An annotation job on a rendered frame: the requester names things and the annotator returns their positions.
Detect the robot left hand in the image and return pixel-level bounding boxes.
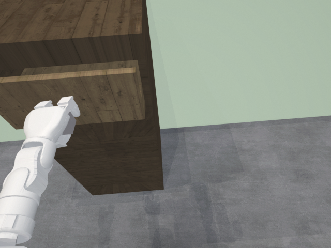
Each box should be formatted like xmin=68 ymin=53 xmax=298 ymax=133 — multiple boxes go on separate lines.
xmin=23 ymin=96 xmax=80 ymax=148

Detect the drawer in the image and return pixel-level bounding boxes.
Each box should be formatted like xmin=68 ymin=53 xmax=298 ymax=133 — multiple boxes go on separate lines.
xmin=0 ymin=60 xmax=145 ymax=130

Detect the handle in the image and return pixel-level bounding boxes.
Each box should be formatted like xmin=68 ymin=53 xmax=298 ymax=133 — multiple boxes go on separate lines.
xmin=63 ymin=112 xmax=76 ymax=135

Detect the cabinet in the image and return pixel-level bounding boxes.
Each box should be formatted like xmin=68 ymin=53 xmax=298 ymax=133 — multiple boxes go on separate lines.
xmin=0 ymin=0 xmax=164 ymax=195

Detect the left robot forearm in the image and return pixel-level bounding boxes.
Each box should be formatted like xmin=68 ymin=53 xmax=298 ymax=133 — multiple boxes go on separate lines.
xmin=0 ymin=137 xmax=57 ymax=246

